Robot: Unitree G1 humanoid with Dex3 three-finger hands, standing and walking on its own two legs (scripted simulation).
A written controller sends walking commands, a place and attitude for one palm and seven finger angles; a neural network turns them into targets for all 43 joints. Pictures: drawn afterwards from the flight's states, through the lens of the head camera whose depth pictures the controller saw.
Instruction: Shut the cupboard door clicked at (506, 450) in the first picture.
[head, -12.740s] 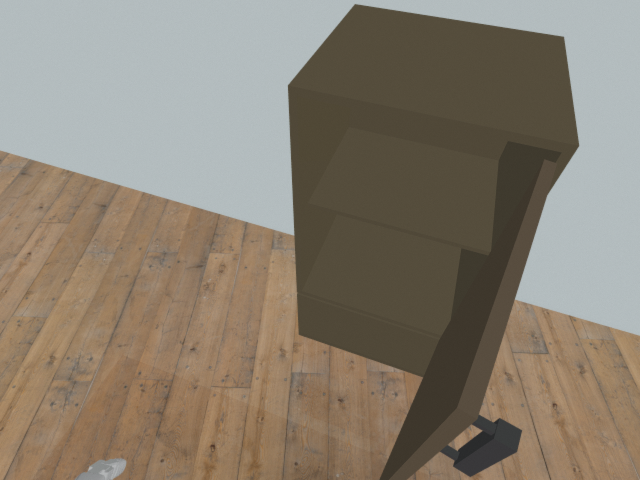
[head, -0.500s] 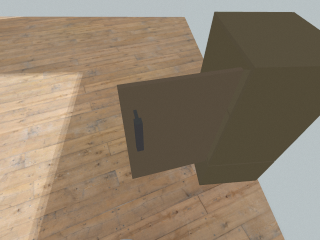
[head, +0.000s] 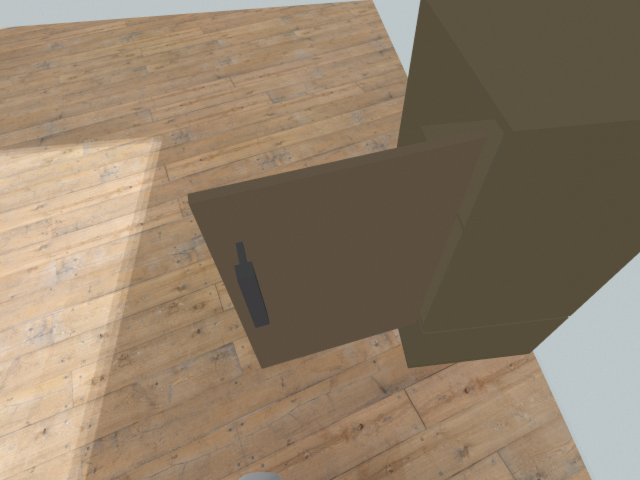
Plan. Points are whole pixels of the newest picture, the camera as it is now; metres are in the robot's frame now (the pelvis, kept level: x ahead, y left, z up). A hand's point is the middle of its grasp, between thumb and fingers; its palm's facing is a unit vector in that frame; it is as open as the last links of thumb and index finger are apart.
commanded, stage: come to a stop and stand still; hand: left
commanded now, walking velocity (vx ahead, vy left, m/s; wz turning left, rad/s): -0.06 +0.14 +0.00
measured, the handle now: (251, 285) +0.38 +0.14 -0.04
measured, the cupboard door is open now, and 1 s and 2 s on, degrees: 100 100 100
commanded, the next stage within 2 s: look again from close up in 0.50 s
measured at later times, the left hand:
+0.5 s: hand out of the picture +0.00 +0.22 -0.17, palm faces +0.04 -0.98 -0.17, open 7.4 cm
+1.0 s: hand out of the picture -0.05 +0.18 -0.18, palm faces +0.05 -0.98 -0.17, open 7.3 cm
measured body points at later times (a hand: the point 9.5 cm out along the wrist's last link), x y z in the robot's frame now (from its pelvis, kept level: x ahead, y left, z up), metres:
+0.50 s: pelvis -0.03 +0.04 +0.01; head -0.01 +0.06 +0.46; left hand +0.00 +0.27 -0.15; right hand -0.03 -0.18 -0.14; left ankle -0.06 +0.13 -0.73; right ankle -0.06 -0.10 -0.70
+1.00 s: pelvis -0.07 +0.01 +0.00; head -0.09 +0.02 +0.45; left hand -0.05 +0.23 -0.16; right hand -0.02 -0.23 -0.14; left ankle -0.06 +0.13 -0.73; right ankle -0.07 -0.10 -0.73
